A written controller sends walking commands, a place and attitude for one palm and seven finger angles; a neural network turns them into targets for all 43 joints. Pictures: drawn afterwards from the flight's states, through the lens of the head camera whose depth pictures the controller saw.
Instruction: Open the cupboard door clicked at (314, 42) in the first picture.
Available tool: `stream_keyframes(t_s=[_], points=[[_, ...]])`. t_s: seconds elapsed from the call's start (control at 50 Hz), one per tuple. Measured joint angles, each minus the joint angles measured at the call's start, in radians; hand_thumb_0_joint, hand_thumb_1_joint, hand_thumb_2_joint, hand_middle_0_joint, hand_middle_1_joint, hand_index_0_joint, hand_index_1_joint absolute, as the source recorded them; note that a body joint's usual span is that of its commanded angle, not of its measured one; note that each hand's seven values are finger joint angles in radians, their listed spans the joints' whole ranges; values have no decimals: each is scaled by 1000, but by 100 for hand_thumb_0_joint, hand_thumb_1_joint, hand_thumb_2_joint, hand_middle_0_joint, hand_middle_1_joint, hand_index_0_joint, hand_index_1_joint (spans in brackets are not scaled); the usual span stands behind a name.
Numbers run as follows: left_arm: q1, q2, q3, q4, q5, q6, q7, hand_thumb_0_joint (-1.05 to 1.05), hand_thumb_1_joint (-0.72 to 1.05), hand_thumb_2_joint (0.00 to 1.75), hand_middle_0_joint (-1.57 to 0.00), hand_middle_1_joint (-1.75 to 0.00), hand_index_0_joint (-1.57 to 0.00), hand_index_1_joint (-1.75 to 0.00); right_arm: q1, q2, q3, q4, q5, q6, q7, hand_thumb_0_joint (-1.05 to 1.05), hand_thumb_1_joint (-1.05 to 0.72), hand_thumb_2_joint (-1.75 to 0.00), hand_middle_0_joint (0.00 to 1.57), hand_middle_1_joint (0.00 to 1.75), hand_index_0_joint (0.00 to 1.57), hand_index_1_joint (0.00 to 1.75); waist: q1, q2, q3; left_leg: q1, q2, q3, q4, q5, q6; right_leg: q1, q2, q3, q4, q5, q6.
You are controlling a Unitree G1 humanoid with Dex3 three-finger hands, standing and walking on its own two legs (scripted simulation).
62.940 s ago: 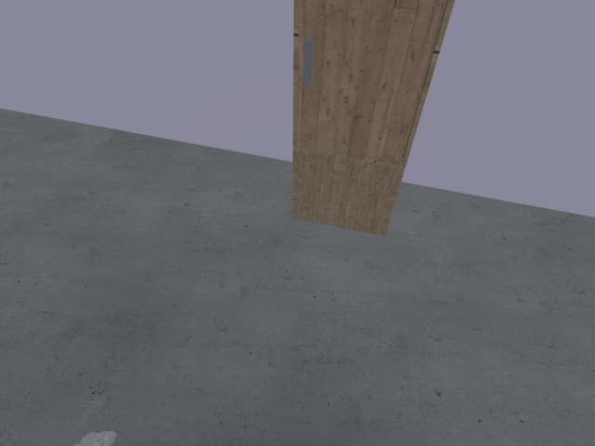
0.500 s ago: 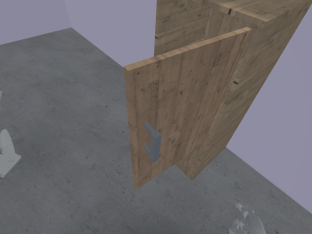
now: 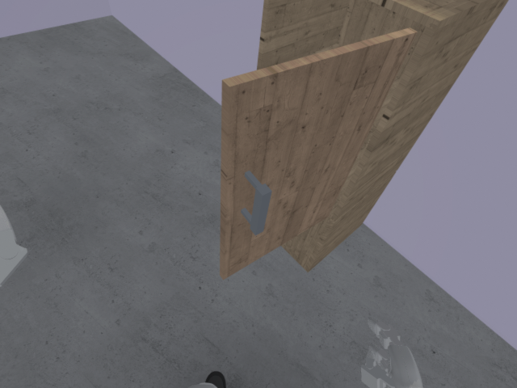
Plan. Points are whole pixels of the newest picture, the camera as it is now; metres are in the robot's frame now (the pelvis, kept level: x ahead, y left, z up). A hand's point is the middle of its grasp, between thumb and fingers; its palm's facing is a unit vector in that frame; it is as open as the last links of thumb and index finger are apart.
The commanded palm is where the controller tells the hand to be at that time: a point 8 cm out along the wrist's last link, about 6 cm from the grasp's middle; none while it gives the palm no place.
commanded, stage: step back with the hand held close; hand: left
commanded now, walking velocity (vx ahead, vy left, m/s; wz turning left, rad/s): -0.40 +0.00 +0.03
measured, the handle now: (253, 203) +0.43 +0.05 +0.00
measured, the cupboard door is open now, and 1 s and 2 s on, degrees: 83 83 83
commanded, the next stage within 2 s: stop stepping back and stand still in 0.04 s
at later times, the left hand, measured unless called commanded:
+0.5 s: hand (16, 387) +0.10 +0.22 +0.16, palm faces +0.36 -0.82 -0.46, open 7.4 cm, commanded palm +0.03 +0.27 +0.18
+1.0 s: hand out of the picture +0.06 +0.24 +0.17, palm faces +0.39 -0.78 -0.49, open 7.4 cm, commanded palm +0.01 +0.28 +0.18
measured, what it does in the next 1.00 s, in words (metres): walks backwards: right foot, then left foot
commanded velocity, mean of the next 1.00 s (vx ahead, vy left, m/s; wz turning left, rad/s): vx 0.08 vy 0.00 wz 0.01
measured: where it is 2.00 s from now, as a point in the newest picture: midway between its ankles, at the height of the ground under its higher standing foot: outside the picture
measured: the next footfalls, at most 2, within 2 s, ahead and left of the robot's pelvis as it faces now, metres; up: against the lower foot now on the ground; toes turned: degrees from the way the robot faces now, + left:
right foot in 0.10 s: -0.12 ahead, -0.12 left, +0.00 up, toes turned +3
left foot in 0.26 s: +0.06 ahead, +0.06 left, +0.00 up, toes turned -2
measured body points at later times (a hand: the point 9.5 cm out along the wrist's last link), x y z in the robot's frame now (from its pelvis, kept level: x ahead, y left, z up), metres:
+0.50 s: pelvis -0.12 -0.03 -0.01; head -0.13 -0.01 +0.44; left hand +0.07 +0.27 +0.19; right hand +0.01 -0.29 -0.08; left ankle +0.00 +0.07 -0.72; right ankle -0.16 -0.12 -0.74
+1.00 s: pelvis -0.14 -0.01 -0.01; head -0.15 -0.01 +0.44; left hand +0.04 +0.28 +0.19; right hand +0.02 -0.22 -0.09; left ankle -0.11 +0.10 -0.74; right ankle -0.15 -0.10 -0.74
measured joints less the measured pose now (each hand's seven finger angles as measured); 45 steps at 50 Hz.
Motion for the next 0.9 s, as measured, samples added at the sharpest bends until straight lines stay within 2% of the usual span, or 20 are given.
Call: stream_keyframes(t_s=[0.06, 0.1, 0.12, 0.16, 0.2, 0.22, 0.26, 0.28, 0.36, 0.4, 0.44, 0.48, 0.5, 0.54, 0.58, 0.64, 0.7, 0.76, 0.82, 0.9], points=[[-21, 17, -19, -3, -13, 4, -20, 1, 89, 90, -21, -30, -20, -30, -44, 12, 14, -17, -5, -1, 11, 1, -90, -90, 20, 30, 21, 30, -4, -8, 4, -26, 10, 18, -62, 68, -12, 92, -6, -14, -238, 71, -14], [-14, 65, 3, -20, -21, -5, -39, 1, 89, 90, -21, -30, -20, -30, -83, 21, 24, -41, -6, 12, 18, 1, -90, -90, 20, 30, 21, 30, -4, -36, 25, -60, 9, 51, -53, 92, -21, 132, -26, -9, -384, 163, -21], [-12, 81, 11, -26, -23, -13, -49, 1, 89, 90, -21, -30, -20, -30, -103, 17, 27, -50, -4, 20, 19, 1, -90, -90, 20, 30, 21, 30, -6, -31, 43, -79, 20, 56, -31, 95, -26, 138, -21, -5, -408, 120, -23], [2, 94, 0, -28, -24, -25, -66, 1, 89, 90, -21, -30, -21, -30, -113, 2, 26, -49, 8, 44, 17, 1, -90, -90, 20, 30, 21, 30, -19, 3, 75, -97, 35, 22, 33, 3, -35, 135, 9, -12, -389, 112, -28], [55, 116, 4, -43, -19, -27, -73, 1, 88, 90, -22, -30, -21, -30, -77, -3, 30, -45, 25, 66, 10, 1, -90, -90, 20, 30, 21, 30, -21, -23, 59, -102, 1, 9, 175, -162, -42, 126, -6, -1, -363, 123, -27], [94, 123, 14, -51, -15, -23, -73, 1, 88, 90, -22, -30, -21, -30, -50, -8, 34, -48, 28, 77, 6, 1, -90, -90, 20, 30, 21, 30, -23, -40, 39, -89, -18, 12, 226, -196, -41, 120, -17, 8, -349, 119, -28], [155, 120, 24, -56, -14, -6, -66, 1, 88, 90, -22, -30, -21, -30, 7, -32, 37, -55, 32, 87, -7, 1, -90, -90, 20, 30, 21, 30, -26, -46, -5, -15, -44, 22, 228, -139, -34, 115, -24, 21, -324, 105, -26], [161, 115, 24, -49, -15, 5, -60, 1, 88, 90, -22, -30, -21, -30, 30, -48, 32, -54, 34, 84, -15, 1, -90, -90, 20, 30, 21, 30, -34, -38, -21, 22, -49, 19, 187, -154, -19, 111, -23, 16, -304, 96, -21], [62, 80, 2, 43, -13, 40, -36, 1, 88, 90, -22, -30, -21, -30, 57, -78, 2, -25, 38, 66, -36, 1, -90, -90, 20, 30, 20, 30, -50, -42, -8, 65, -74, 19, 135, -136, 5, 65, -45, 5, -176, 89, 18], [35, 64, 0, 73, -9, 53, -29, 1, 88, 90, -22, -30, -21, -30, 64, -81, -6, -23, 32, 48, -36, 2, -90, -90, 20, 30, 20, 30, -61, -38, -5, 78, -75, 18, 103, -102, 4, 43, -41, 4, -167, 37, 10], [35, 52, -3, 82, -4, 55, -27, 1, 88, 90, -22, -30, -21, -30, 73, -78, -9, -35, 29, 40, -36, 2, -90, -90, 20, 30, 20, 30, -81, -30, -1, 78, -78, 7, 86, -92, -4, 44, -38, -15, -220, 74, -14], [57, 42, -17, 77, 2, 53, -33, 1, 89, 90, -22, -30, -21, -30, 88, -75, -14, -42, 26, 47, -32, 2, -90, -90, 20, 30, 20, 30, -96, -11, -5, 48, -78, -18, 138, -198, -26, 47, -32, -40, -249, 143, -37], [78, 40, -23, 65, 3, 51, -36, 1, 89, 90, -22, -30, -21, -30, 98, -72, -15, -36, 25, 53, -29, 2, -90, -90, 20, 30, 20, 30, -87, -14, -15, 18, -82, -25, 228, -257, -39, 42, -33, -38, -258, 169, -48], [113, 29, -33, 53, 10, 34, -39, 1, 89, 90, -22, -30, -21, -30, 118, -69, -14, -8, 19, 60, -26, 1, -90, -90, 20, 30, 20, 30, -59, -25, -41, -30, -82, -27, 437, -288, -56, 34, -36, -21, -276, 198, -53], [107, 16, -44, 71, 22, 16, -37, 1, 88, 90, -22, -30, -21, -30, 143, -68, -12, 16, 18, 61, -28, 2, -90, -90, 20, 30, 20, 30, -41, -31, -60, -22, -63, -11, 497, -294, -55, 36, -40, -16, -302, 212, -46], [45, 1, -56, 115, 37, 3, -27, 1, 88, 90, -22, -30, -21, -30, 167, -70, -12, 38, 17, 45, -42, 2, -90, -90, 20, 30, 20, 30, -30, -32, -61, 74, -32, 14, 358, -313, -34, 32, -53, -35, -303, 215, -36], [3, -19, -55, 123, 35, 3, -14, 1, 88, 90, -22, -30, -21, -30, 162, -84, -17, 37, 18, 25, -51, 2, -90, -90, 20, 30, 20, 30, -36, -9, -43, 188, -20, 13, 169, -299, -14, 5, -60, -58, -242, 184, -18], [-4, -12, -27, 119, 29, 9, -9, 1, 88, 90, -22, -30, -21, -30, 113, -56, -12, 31, 17, 16, -47, 2, -90, -90, 20, 30, 20, 30, -37, -35, -1, 194, -45, 38, 178, -279, -20, -28, -84, -27, -153, 155, -3], [-3, 12, -15, 109, 29, 13, -14, 1, 89, 90, -21, -30, -21, -30, 82, -18, 2, 14, 10, -14, -32, 2, -90, -90, 20, 30, 20, 30, -49, -33, 21, 205, -44, 38, 153, -256, -20, -68, -70, -28, -62, 95, 4], [32, 29, -16, 74, 26, 14, -21, 1, 89, 90, -21, -30, -20, -30, 58, 14, 34, -13, 11, -27, -10, 2, -90, -90, 20, 30, 20, 30, -48, -22, 30, 210, -35, 42, 130, -237, -29, -54, -59, -63, -151, 137, 8]])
